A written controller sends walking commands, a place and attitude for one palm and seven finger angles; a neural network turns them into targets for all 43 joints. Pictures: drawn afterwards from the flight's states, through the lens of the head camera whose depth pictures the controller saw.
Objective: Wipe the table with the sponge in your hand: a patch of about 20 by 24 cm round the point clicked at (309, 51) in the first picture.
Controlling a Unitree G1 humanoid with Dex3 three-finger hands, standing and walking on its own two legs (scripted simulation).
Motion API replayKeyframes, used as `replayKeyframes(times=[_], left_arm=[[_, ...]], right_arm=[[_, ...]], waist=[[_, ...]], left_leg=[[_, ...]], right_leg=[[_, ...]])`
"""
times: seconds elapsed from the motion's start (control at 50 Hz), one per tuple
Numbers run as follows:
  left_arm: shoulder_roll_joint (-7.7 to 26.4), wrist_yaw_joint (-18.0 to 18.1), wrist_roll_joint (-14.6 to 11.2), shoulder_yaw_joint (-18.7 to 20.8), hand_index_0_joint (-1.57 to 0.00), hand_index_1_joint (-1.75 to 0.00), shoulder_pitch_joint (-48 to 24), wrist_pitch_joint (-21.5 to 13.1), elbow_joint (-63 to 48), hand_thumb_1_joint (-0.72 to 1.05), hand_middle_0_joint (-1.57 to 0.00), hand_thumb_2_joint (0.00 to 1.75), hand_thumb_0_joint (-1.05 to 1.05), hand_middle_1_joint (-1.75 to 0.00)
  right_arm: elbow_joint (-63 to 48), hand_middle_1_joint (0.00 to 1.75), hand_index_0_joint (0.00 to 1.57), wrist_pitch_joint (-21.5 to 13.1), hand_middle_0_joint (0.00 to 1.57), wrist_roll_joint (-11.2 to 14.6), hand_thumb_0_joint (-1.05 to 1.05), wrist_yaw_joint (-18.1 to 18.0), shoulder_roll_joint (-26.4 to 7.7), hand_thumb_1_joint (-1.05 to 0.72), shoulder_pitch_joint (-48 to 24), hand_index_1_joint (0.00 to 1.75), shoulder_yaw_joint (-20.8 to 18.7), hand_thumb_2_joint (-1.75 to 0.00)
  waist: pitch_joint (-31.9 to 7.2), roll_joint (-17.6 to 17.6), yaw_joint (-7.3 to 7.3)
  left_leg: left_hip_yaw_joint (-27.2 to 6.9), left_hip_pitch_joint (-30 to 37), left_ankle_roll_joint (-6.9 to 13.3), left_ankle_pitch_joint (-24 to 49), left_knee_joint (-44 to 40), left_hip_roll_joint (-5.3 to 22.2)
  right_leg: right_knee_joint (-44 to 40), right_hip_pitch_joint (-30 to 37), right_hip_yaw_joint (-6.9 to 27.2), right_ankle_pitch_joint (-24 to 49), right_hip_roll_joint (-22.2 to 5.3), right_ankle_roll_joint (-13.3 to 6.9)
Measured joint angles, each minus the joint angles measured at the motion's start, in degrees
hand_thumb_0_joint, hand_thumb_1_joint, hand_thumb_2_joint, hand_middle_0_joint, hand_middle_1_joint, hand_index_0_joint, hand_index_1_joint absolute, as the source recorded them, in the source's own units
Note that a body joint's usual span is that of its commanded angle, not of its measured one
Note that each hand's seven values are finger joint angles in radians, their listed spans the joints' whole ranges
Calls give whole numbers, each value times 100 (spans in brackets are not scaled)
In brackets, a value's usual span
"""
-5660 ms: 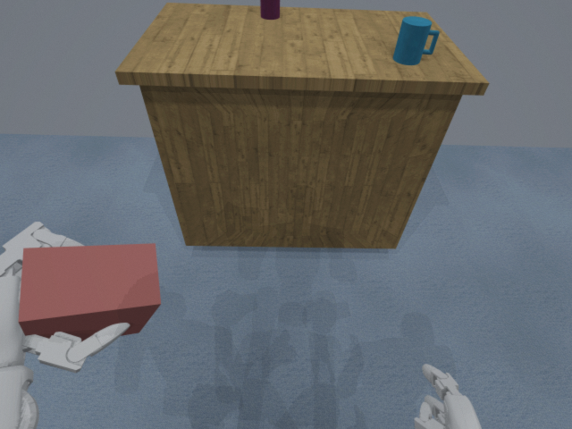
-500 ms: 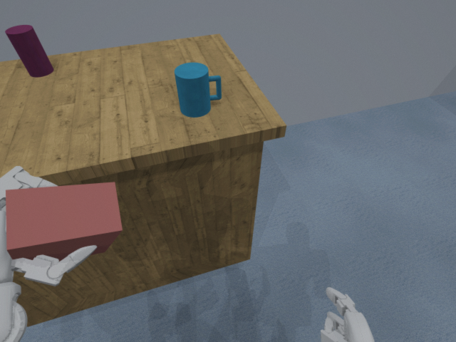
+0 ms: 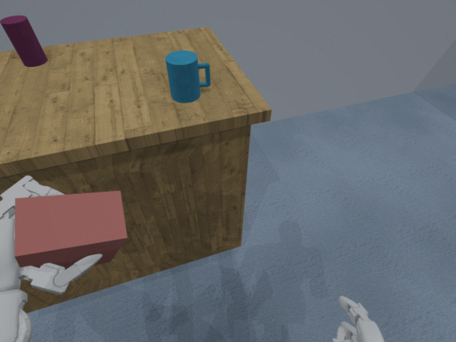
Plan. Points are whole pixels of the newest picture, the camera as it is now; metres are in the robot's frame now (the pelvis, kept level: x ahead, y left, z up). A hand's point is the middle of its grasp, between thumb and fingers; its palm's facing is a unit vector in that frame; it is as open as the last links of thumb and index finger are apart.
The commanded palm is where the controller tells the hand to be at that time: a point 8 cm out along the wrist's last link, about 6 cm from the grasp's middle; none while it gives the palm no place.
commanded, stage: come to a stop and stand still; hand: left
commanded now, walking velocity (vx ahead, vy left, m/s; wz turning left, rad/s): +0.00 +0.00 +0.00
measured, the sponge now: (85, 234) +0.22 +0.21 +0.15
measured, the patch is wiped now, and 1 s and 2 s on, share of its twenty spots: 0.00 0.00 0.00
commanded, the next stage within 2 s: look again from close up in 0.18 s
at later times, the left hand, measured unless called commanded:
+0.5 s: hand (36, 221) +0.22 +0.27 +0.17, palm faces +0.38 -0.85 -0.36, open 10.0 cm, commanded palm +0.16 +0.30 +0.18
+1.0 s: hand (49, 180) +0.30 +0.31 +0.15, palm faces +0.37 -0.85 -0.37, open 10.0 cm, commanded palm +0.25 +0.34 +0.18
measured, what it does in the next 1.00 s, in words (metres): shifts its weight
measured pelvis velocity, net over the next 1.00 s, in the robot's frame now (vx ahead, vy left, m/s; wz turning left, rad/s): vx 0.08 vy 0.06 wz -0.03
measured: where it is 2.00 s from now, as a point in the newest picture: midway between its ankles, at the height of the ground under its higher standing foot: (191, 336)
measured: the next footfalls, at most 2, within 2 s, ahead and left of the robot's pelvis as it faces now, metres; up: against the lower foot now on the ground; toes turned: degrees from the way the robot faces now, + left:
right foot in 1.14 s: +0.19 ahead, -0.02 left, +0.00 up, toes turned -7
left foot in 1.44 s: +0.35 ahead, +0.26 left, +0.00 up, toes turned +3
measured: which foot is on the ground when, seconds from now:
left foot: down 0.00-1.00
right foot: down 0.00-0.96, up 0.98-1.00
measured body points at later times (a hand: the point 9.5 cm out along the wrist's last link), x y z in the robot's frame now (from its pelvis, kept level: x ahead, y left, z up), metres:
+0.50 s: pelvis -0.01 +0.03 +0.01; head +0.00 +0.02 +0.46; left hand +0.20 +0.32 +0.19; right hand +0.14 -0.21 -0.08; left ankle +0.02 +0.13 -0.73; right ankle +0.07 -0.08 -0.73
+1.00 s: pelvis +0.08 +0.06 -0.01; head +0.09 +0.08 +0.44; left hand +0.28 +0.35 +0.17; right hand +0.26 -0.16 -0.08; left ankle +0.02 +0.13 -0.73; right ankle +0.08 -0.06 -0.72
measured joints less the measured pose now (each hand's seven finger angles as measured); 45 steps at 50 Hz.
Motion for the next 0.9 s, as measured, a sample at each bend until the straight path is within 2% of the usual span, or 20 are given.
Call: replayKeyframes(times=[0.08, 0.18, 0.28, 0.3, 0.32, 0.36, 0.4, 0.44, 0.48, 0.52, 0.58, 0.68, 0.76, 0.9], left_arm=[[-2, -36, 11, -160, -77, -133, -14, 65, -60, -49, -77, 100, -1, -133], [220, -36, -52, -41, -77, -133, 127, 38, -248, -49, -77, 100, -1, -133], [271, -12, -50, 87, -77, -133, 235, 3, -189, -49, -77, 100, -1, -133], [497, -163, 137, 183, -77, -133, -80, 23, -116, -49, -77, 100, -1, -133], [811, -308, 208, 313, -77, -133, -583, -122, 147, -49, -77, 100, -1, -133], [1087, -377, 63, 587, -77, -133, -1316, -358, 725, -49, -77, 100, -1, -133], [943, -323, -153, 773, -77, -133, -1472, -402, 1056, -49, -77, 100, -1, -133], [607, -286, -270, 710, -77, -133, -1196, -398, 1043, -49, -77, 100, -1, -133], [259, -325, -275, 388, -77, -133, -797, -378, 830, -49, -77, 100, -1, -133], [69, -401, -193, 7, -77, -133, -475, -367, 582, -49, -77, 100, -1, -133], [140, -513, -67, -224, -77, -133, -247, -393, 377, -49, -77, 100, -1, -133], [436, -503, 21, 215, -77, -133, -498, -404, 354, -49, -77, 100, -1, -133], [390, -409, -57, 486, -77, -133, -724, -481, 209, -49, -77, 101, -1, -133], [27, -479, -75, 91, -77, -133, -494, -530, 55, -49, -77, 101, -1, -134]], right_arm=[[4, 30, 20, 45, 20, -41, 2, 30, 19, -90, -85, 30, 0, -89], [-61, 30, 20, 142, 20, -59, 2, 18, 53, -90, -81, 30, 31, -89], [-118, 30, 20, 148, 20, -19, 2, -1, 37, -90, 115, 30, 37, -89], [-157, 30, 20, 40, 20, -49, 2, -21, 60, -90, 220, 30, -11, -89], [-130, 30, 20, -69, 20, -50, 2, -32, 82, -90, 293, 30, -33, -89], [-3, 30, 20, -156, 20, 13, 2, 18, 62, -90, 248, 30, 9, -89], [-6, 30, 20, -224, 20, 52, 2, 101, 13, -90, 190, 30, 28, -89], [-79, 30, 20, -318, 20, 75, 2, 173, -57, -90, 183, 30, 11, -89], [-161, 30, 20, -410, 20, 97, 2, 219, -104, -90, 197, 30, -5, -89], [-217, 30, 20, -479, 20, 98, 2, 236, -87, -90, 197, 30, 12, -89], [-239, 30, 20, -501, 20, 51, 2, 244, 61, -90, 162, 30, 87, -89], [-383, 30, 20, -536, 20, -16, 2, 293, 256, -90, 197, 30, 165, -89], [-377, 30, 20, -574, 20, -81, 2, 389, 199, -90, 152, 30, 181, -89], [-364, 30, 20, -461, 20, -77, 2, 399, -25, -90, 104, 30, 80, -89]], waist=[[-33, 7, -68], [-1, -50, -124], [-95, 24, -101], [-26, -29, 19], [50, -106, 123], [184, -145, 244], [204, -125, 265], [151, -42, 218], [114, 26, 161], [115, -3, 95], [154, -242, 54], [182, -489, 115], [140, -394, 195], [-186, -132, 187]], left_leg=[[-93, -159, 57, -366, 154, -40], [-97, -46, 20, 284, -157, -36], [-99, -10, 23, 331, -341, 5], [-76, -50, 46, 332, -283, -2], [-103, -123, 63, 326, -186, -42], [-146, -154, 66, 310, -77, -46], [-86, -78, 65, 224, -129, -86], [-28, 8, 132, 87, -228, -154], [25, 120, 179, 142, -406, -216], [68, 210, 233, 394, -558, -270], [111, 310, 311, 451, -584, -363], [54, 367, 349, 315, -525, -441], [-21, 334, 373, 77, -261, -436], [-100, 135, 465, -518, 336, -463]], right_leg=[[-102, -57, -28, 113, 10, -58], [-154, -36, 5, 87, 34, 9], [-323, 13, 41, -139, 96, 143], [-384, 21, 88, 131, 94, 237], [-355, -17, 68, 384, 59, 188], [-310, -16, 47, 399, 79, 14], [-336, 3, 183, 313, 90, 44], [-384, 27, 325, 140, 82, 146], [-395, 52, 428, -83, 53, 219], [-344, 62, 481, -178, 7, 284], [-157, 60, 554, -226, -64, 326], [74, 70, 596, -493, -91, 344], [56, 169, 534, -307, -80, 277], [458, 66, 504, -641, -72, 302]])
